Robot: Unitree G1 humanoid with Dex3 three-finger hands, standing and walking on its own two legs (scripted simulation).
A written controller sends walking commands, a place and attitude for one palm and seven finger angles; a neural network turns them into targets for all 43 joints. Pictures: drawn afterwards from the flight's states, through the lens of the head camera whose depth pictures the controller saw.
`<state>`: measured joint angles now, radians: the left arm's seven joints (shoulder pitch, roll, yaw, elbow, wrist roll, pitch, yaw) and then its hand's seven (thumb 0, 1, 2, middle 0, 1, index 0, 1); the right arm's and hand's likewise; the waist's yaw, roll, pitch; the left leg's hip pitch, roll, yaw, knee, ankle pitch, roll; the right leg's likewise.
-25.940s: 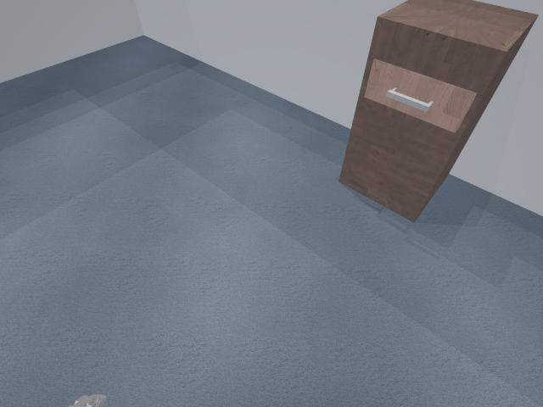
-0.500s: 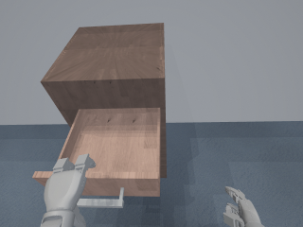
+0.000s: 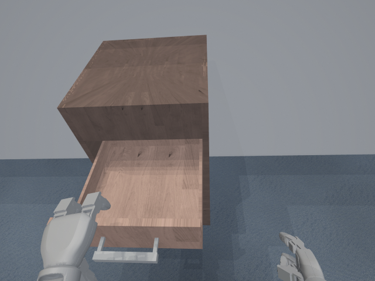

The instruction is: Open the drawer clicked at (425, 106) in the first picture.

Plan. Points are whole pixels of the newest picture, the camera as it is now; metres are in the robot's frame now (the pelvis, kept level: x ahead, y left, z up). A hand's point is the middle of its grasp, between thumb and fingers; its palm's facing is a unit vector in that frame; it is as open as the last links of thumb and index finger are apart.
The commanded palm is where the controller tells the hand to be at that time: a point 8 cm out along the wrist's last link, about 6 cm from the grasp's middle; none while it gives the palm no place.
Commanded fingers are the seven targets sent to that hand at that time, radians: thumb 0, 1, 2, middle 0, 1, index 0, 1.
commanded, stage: draw the hand back to the body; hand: left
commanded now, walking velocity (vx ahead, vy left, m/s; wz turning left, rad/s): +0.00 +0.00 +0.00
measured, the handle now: (127, 249) +0.23 +0.21 -0.14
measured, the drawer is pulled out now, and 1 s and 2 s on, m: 0.28 0.28 0.28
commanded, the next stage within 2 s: step back with the hand held close in 1.28 s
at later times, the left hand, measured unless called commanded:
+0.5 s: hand (73, 221) +0.19 +0.22 +0.12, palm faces +0.31 -0.87 -0.38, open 13.3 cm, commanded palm +0.15 +0.26 +0.15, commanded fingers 0.00 -0.08 0.48 -0.27 -0.93 -0.27 -0.93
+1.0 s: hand (29, 201) +0.19 +0.26 +0.18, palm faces +0.43 -0.80 -0.42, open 9.3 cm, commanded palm +0.14 +0.29 +0.21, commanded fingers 0.00 0.80 0.86 -0.21 -0.37 -0.21 -0.37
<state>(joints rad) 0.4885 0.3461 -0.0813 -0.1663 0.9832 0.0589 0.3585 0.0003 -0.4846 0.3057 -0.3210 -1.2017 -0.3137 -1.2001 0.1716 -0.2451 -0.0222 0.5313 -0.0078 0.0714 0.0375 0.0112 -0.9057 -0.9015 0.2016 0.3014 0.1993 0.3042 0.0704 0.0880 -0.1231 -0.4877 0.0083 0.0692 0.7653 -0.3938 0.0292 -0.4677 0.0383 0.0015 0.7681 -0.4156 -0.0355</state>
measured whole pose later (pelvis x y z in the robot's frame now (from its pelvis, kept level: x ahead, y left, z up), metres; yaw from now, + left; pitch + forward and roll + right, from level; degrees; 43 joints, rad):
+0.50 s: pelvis +0.01 +0.01 +0.02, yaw +2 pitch -2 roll -1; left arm 0.57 0.26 0.07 -0.39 0.03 -0.04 0.16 0.00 -0.35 0.36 -0.31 -1.12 -0.30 -1.11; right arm 0.23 -0.22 0.05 0.54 0.01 -0.11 -0.09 0.01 -0.90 -0.90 0.20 0.30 0.20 0.30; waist 0.05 0.07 0.00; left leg -0.19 -0.02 0.03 0.55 -0.32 0.04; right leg -0.14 0.02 -0.03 0.51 -0.33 -0.02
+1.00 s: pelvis +0.02 +0.01 +0.03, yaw +2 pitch -3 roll -1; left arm 0.56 0.33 0.28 -0.49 -0.06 -0.07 0.13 0.01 0.46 0.72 -0.24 -0.58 -0.24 -0.58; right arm 0.17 -0.23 0.02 0.61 0.02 -0.11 -0.08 0.01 -0.90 -0.90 0.20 0.30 0.20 0.30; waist 0.06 0.07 0.01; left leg -0.12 -0.01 0.04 0.44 -0.27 0.03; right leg -0.07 0.03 -0.02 0.39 -0.27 -0.02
